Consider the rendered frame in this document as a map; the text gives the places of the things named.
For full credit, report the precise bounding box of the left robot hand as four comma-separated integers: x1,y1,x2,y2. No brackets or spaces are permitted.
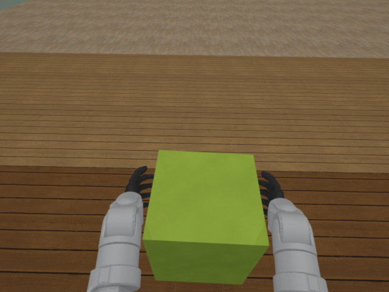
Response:
125,166,154,208

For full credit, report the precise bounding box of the right robot hand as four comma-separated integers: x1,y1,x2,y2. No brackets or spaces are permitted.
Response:
258,172,284,215

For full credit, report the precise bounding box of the robot right forearm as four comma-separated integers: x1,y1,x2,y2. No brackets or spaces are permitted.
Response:
267,198,328,292

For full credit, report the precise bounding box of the robot left forearm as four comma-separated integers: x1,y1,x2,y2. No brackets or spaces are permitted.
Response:
87,192,143,292

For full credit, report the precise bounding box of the carton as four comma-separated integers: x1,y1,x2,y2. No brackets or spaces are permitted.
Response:
142,150,269,285

